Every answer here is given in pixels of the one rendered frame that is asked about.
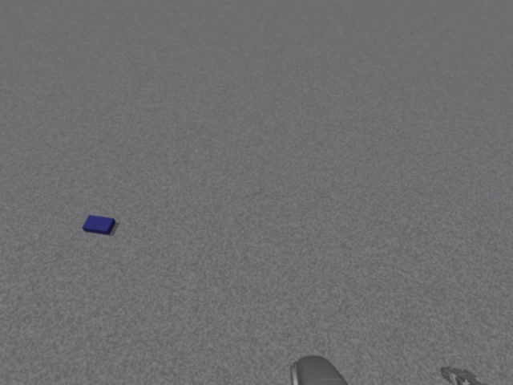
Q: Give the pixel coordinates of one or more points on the small box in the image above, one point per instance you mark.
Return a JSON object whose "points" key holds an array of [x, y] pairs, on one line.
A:
{"points": [[95, 224]]}

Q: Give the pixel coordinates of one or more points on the right robot hand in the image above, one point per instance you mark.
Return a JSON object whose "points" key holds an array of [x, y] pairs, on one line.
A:
{"points": [[459, 377]]}

